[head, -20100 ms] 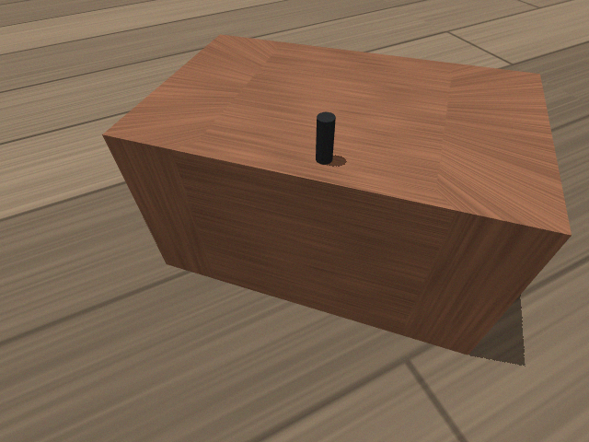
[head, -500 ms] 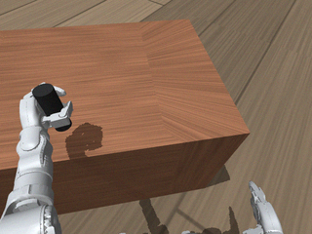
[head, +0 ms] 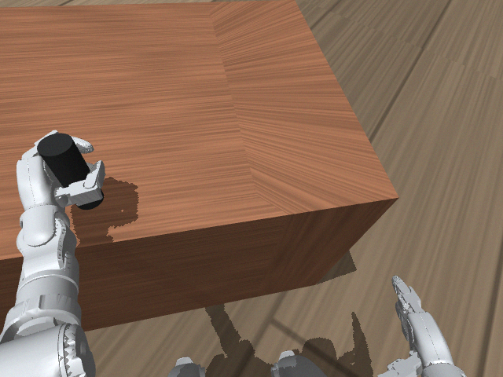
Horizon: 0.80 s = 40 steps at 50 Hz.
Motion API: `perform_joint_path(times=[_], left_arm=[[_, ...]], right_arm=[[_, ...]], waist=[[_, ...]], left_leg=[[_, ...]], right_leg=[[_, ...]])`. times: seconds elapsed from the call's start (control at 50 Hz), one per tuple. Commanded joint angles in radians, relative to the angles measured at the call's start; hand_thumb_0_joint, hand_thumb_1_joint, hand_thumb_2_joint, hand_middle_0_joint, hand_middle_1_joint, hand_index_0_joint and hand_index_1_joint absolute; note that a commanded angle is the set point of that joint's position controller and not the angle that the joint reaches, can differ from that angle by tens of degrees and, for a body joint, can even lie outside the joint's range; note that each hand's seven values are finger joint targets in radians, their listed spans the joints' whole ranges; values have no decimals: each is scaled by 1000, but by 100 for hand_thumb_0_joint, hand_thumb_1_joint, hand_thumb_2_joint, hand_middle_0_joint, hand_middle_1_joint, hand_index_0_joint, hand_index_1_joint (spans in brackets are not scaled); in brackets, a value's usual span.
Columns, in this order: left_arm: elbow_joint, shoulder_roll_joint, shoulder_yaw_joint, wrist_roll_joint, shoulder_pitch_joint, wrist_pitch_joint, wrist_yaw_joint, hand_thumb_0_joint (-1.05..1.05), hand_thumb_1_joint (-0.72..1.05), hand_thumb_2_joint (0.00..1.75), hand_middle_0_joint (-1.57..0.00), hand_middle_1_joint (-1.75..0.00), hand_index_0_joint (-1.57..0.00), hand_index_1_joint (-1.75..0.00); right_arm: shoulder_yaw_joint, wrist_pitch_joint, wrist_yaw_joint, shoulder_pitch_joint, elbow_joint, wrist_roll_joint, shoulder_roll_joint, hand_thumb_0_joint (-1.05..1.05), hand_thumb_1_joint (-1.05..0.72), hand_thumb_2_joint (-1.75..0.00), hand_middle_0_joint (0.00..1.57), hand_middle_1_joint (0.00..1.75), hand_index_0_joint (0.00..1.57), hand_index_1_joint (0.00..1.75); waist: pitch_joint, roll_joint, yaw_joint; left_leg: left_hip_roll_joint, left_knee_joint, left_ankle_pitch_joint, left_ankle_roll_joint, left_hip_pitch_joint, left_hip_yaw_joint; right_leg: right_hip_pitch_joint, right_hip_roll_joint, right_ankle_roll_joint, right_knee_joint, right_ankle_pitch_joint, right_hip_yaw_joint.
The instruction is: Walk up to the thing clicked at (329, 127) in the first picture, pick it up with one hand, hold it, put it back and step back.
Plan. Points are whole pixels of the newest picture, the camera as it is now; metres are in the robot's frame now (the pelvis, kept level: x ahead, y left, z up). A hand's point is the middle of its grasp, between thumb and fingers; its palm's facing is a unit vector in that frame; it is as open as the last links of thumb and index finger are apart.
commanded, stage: lower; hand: left
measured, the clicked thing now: (74, 174) +0.45 +0.23 +0.05
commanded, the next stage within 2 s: loosen in 0.66 s
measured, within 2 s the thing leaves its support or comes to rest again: rests again in 0.54 s
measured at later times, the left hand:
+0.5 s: hand (91, 181) +0.46 +0.22 +0.01, palm faces +0.23 -0.97 -0.02, open 6.1 cm
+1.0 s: hand (92, 186) +0.46 +0.22 +0.01, palm faces +0.23 -0.97 -0.01, open 6.4 cm
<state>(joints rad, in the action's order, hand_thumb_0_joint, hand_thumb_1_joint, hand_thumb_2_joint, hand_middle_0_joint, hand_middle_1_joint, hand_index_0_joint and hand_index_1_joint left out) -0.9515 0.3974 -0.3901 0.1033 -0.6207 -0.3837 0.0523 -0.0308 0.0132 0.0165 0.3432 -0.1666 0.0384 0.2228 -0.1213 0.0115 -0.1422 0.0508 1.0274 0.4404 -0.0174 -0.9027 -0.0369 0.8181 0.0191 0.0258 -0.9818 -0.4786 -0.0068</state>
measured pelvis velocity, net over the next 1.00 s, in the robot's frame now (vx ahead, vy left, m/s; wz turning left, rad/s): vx -0.01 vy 0.00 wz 0.00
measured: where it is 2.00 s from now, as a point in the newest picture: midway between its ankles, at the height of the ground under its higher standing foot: outside the picture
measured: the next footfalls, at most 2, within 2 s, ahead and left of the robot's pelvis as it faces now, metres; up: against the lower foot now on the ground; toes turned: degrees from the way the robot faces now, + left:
none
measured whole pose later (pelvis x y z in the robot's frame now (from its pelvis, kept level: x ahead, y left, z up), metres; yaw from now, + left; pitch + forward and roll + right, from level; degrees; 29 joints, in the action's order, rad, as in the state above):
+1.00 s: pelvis -0.01 +0.00 -0.03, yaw +0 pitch +22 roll -3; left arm -1.04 0.44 -0.42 0.07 -0.66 -0.49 0.04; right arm -0.02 -0.03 0.05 0.42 0.05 0.06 0.25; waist -0.15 0.01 -0.19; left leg 0.05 1.19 0.48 -0.02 -1.08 -0.05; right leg 0.99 0.02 0.03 -1.14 -0.53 0.00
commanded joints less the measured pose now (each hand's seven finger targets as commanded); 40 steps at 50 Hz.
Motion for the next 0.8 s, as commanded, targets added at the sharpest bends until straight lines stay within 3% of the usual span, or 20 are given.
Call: perform_joint_path(times=[0.0,0.04,0.06,0.12,0.16,0.22,0.26,0.3,0.32,0.4,0.42,0.52,0.54,0.56,0.58,0.62,0.64,0.74,0.76,0.78], left_arm=[[220,222,-5,8,-432,-102,-6,0,51,125,-130,-136,-130,-136],[207,268,-44,3,-415,-109,-7,0,54,127,-133,-138,-133,-139],[226,251,-25,-2,-435,-114,-8,0,54,128,-135,-140,-135,-140],[211,234,-29,6,-440,-121,-8,0,50,127,-132,-138,-132,-138],[170,236,-39,10,-391,-117,-1,0,53,127,-132,-138,-133,-139],[200,239,-27,1,-427,-123,-1,0,52,128,-133,-139,-134,-139],[174,245,-40,3,-412,-129,-3,0,51,129,-133,-139,-134,-140],[168,270,-62,3,-404,-135,-8,0,54,130,-134,-140,-134,-141],[233,280,-58,-1,-428,-144,-11,0,53,129,-133,-139,-133,-140],[208,261,-48,-4,-423,-146,-14,0,52,130,-134,-140,-134,-141],[178,263,-59,-1,-406,-146,-15,0,53,131,-134,-140,-134,-141],[185,250,-45,-17,-415,-152,-24,0,53,131,-135,-141,-135,-142],[139,224,-38,-18,-391,-152,-22,0,52,131,-135,-141,-135,-142],[177,254,-51,-20,-405,-159,-23,0,52,131,-135,-142,-136,-142],[193,274,-59,-23,-422,-162,-22,0,53,131,-135,-141,-135,-142],[166,231,-34,-20,-409,-162,-17,0,53,131,-135,-141,-135,-142],[151,241,-38,-21,-397,-160,-18,0,51,130,-135,-141,-135,-142],[116,221,-30,-28,-404,-165,-26,0,46,131,-135,-141,-135,-142],[82,213,-33,-31,-384,-162,-26,0,45,123,-140,-140,-142,-140],[106,224,-31,-29,-385,-163,-23,0,37,115,-132,-132,-135,-132]], right_arm=[[-75,37,-2,32,188,2,139,0,53,-5,5,5,5,5],[-96,35,-1,27,202,-1,163,0,53,-6,5,5,5,5],[-86,35,3,28,210,1,150,0,53,-5,5,5,5,5],[-88,29,5,54,224,4,148,0,53,-5,5,5,5,5],[-80,31,7,53,239,2,152,0,53,-5,5,5,5,5],[-67,28,9,44,285,4,148,0,53,-5,5,5,5,5],[-83,24,8,57,263,5,158,0,52,-6,5,5,5,5],[-102,21,7,51,284,6,179,0,52,-6,5,5,5,5],[-89,20,9,61,302,6,169,0,52,-6,5,5,5,5],[-75,13,8,79,323,3,150,0,52,-6,5,5,5,5],[-92,10,8,97,308,6,169,0,52,-6,5,5,5,5],[-88,6,14,74,360,7,166,0,52,-6,5,5,5,5],[-83,9,16,75,357,9,166,0,52,-6,5,5,5,5],[-99,5,16,90,320,10,169,0,52,-6,5,5,5,5],[-85,1,18,113,299,12,160,0,52,-6,5,5,5,5],[-97,8,17,85,366,13,175,0,52,-6,5,5,5,5],[-88,8,19,91,366,12,170,0,52,-6,5,5,5,5],[-75,5,18,88,397,14,165,0,52,-6,5,5,5,5],[-90,5,17,100,383,15,177,0,53,-5,5,5,5,5],[-86,4,18,112,387,12,176,0,52,-4,5,5,5,5]], waist=[[-454,-169,-7],[-446,-166,1],[-449,-187,-4],[-457,-162,-23],[-449,-136,-15],[-506,-155,-19],[-467,-164,-16],[-492,-164,-17],[-513,-181,-11],[-508,-151,-23],[-499,-151,-30],[-478,-181,-34],[-459,-160,-31],[-452,-188,-27],[-472,-202,-27],[-491,-167,-43],[-492,-161,-37],[-464,-140,-54],[-445,-140,-58],[-446,-150,-52]], left_leg=[[-15,-76,-369,31,380,7],[-15,-75,-342,28,353,4],[-11,-76,-339,23,363,0],[-10,-61,-323,28,356,0],[-14,-49,-332,32,326,2],[-14,-26,-370,33,342,1],[-14,-28,-351,28,313,-1],[-13,-19,-346,29,309,-2],[-14,-16,-357,29,316,-1],[-21,3,-349,38,288,8],[-19,6,-346,37,283,6],[-14,-3,-326,25,289,-3],[-11,-8,-315,22,270,-8],[-11,-4,-322,21,273,-7],[-11,5,-333,24,282,-5],[-11,12,-335,26,274,-8],[-15,19,-333,30,269,-2],[-18,15,-244,32,222,2],[-16,11,-236,28,229,-1],[-18,8,-235,28,233,-2]], right_leg=[[-71,14,-39,90,348,38],[-63,15,-42,77,325,40],[-48,17,-46,71,311,43],[-32,19,-41,69,308,45],[-43,19,-37,59,325,43],[-44,18,-37,40,351,38],[-20,20,-40,31,329,42],[-21,19,-41,23,325,40],[-37,18,-41,18,337,38],[-52,17,-31,17,367,26],[-35,18,-32,14,358,28],[15,21,-41,3,300,42],[17,23,-44,-3,289,48],[26,21,-45,-6,291,45],[32,20,-43,-9,299,43],[18,23,-41,-13,313,45],[7,21,-37,-11,324,40],[35,21,-34,-2,264,36],[54,21,-37,-6,247,41],[51,22,-38,-6,246,41]])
